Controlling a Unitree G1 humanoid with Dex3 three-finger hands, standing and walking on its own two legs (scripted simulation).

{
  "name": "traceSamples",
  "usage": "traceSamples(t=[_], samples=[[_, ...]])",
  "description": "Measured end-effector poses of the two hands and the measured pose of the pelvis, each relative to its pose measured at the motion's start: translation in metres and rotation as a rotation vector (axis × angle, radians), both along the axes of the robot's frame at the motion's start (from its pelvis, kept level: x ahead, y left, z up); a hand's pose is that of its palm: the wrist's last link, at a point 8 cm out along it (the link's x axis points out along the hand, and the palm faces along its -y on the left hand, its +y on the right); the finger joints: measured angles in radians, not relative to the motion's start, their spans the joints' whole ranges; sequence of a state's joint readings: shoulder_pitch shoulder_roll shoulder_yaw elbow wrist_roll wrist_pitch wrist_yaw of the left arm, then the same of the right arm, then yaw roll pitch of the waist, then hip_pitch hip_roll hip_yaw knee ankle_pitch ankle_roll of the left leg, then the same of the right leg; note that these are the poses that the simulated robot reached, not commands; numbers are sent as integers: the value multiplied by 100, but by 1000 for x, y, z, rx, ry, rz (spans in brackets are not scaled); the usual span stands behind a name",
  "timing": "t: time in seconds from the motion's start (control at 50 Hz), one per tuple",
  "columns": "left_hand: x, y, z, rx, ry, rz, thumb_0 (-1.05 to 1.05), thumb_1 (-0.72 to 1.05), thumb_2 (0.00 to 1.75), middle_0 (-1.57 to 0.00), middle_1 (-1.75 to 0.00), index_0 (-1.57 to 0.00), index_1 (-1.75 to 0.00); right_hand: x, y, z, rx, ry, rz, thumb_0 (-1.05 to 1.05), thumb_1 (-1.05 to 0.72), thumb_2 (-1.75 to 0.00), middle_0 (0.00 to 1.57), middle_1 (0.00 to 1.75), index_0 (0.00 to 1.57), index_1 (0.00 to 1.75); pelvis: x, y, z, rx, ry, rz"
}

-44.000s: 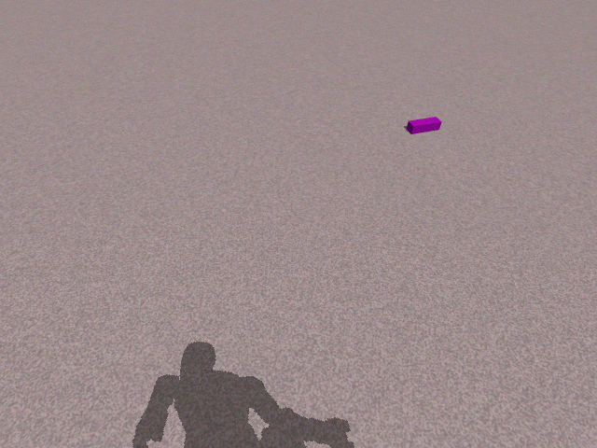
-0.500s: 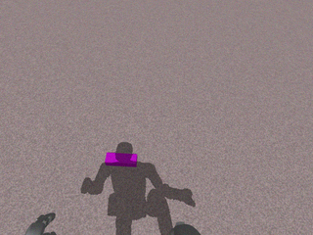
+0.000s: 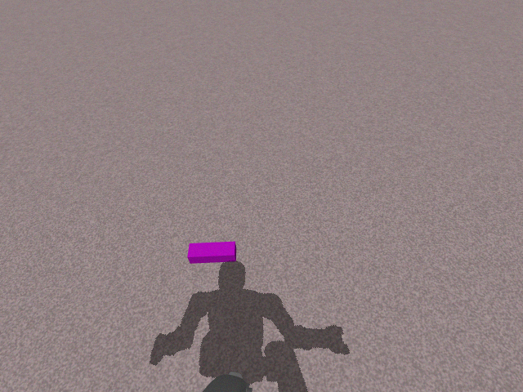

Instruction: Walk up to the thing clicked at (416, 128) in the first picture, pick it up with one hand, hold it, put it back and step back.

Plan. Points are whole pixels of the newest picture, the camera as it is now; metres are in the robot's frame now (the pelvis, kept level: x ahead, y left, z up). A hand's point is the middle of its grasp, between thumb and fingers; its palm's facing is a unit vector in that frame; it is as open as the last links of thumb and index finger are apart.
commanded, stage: step back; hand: left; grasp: from above
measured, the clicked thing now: (212, 252) +0.77 +0.30 -0.74
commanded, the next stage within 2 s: stand in 1.78 s
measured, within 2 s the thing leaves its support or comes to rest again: neither
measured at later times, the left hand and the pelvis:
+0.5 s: hand out of the picture -0.08 +0.26 -0.16, palm faces +0.07 -0.94 -0.34, open 7.4 cm; pelvis -0.17 -0.01 +0.00, yaw +4 degrees
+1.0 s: hand out of the picture -0.24 +0.25 -0.14, palm faces +0.12 -0.90 -0.42, open 7.4 cm; pelvis -0.28 -0.04 -0.01, yaw +5 degrees
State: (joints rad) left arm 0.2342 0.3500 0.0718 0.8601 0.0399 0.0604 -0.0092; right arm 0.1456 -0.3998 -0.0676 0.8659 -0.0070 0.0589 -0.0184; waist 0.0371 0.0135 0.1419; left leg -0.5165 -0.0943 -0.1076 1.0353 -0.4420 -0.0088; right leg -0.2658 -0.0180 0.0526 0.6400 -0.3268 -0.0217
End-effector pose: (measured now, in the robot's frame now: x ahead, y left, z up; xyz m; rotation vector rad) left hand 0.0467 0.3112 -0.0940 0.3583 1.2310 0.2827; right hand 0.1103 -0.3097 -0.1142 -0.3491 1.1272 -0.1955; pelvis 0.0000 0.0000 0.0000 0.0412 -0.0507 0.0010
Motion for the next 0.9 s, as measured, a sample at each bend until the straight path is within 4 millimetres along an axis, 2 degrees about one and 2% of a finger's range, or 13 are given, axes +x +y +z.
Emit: traceSamples(t=[0.08, 0.14, 0.2, 0.26, 0.36, 0.48, 0.56, 0.62, 0.66, 0.76, 0.82, 0.9], samples=[[-4, 1, 10, 24, -48, -6, 1, 90, 90, -21, -30, -21, -30, -50, -6, -3, -12, 76, -2, 1, -91, -90, 20, 30, 20, 30, -22, -1, 3, -5, 27, 31], [-3, 5, 10, 37, -114, -19, 1, 90, 90, -21, -30, -21, -30, -84, -6, -7, -32, 138, 11, 1, -91, -90, 20, 30, 20, 30, -42, -1, -1, -21, 31, 64], [-6, 10, 1, 28, -181, -23, 1, 90, 90, -21, -30, -20, -30, -109, 0, -9, -50, 172, 38, 1, -91, -90, 20, 30, 20, 30, -66, 1, -8, -36, 23, 100], [-18, 14, -15, -3, -212, -15, 0, 90, 90, -21, -30, -20, -30, -129, 9, -7, -61, 164, 49, 1, -91, -90, 20, 30, 20, 30, -92, 3, -14, 1, -6, 104], [-59, 2, -21, -70, -159, 13, 0, 91, 90, -21, -30, -20, -30, -152, 15, 15, -69, 114, 70, 1, -91, -90, 20, 30, 21, 30, -121, 3, -2, -60, -7, 111], [-126, -6, -26, -78, -89, 30, 0, 90, 90, -21, -30, -20, -30, -152, 1, 33, -99, 18, 92, 1, -90, -90, 20, 30, 21, 30, -160, -9, 3, -68, 24, 69], [-175, -13, -33, -52, -12, 14, 0, 90, 90, -21, -30, -20, -30, -154, -12, 31, -96, -62, 108, 1, -90, -90, 20, 30, 21, 30, -191, -21, -4, -57, 25, 28], [-209, -23, -36, -27, 22, 5, 1, 91, 90, -21, -30, -20, -30, -165, -28, 18, -75, -104, 107, 0, -90, -90, 20, 30, 21, 30, -216, -34, -15, -46, 18, 4], [-232, -34, -31, -22, 34, 15, 1, 91, 90, -21, -30, -20, -30, -179, -38, 9, -58, -104, 89, 0, -90, -90, 20, 30, 21, 30, -231, -40, -16, -87, -8, 20], [-281, -45, -9, -1, 43, 48, 1, 90, 90, -21, -30, -20, -30, -228, -44, 3, -9, -41, 49, 0, -91, -90, 20, 30, 20, 30, -251, -49, -4, -11, 5, 12], [-292, -44, -1, 18, 19, 59, 1, 90, 90, -21, -30, -21, -30, -260, -46, -3, -1, 10, 49, 1, -91, -90, 20, 30, 20, 30, -262, -49, -2, -13, 18, 39], [-296, -33, 1, 34, -45, 61, 1, 90, 90, -21, -30, -21, -30, -298, -44, -12, -4, 105, 70, 1, -91, -90, 20, 30, 20, 30, -275, -47, -5, -37, 25, 87]])
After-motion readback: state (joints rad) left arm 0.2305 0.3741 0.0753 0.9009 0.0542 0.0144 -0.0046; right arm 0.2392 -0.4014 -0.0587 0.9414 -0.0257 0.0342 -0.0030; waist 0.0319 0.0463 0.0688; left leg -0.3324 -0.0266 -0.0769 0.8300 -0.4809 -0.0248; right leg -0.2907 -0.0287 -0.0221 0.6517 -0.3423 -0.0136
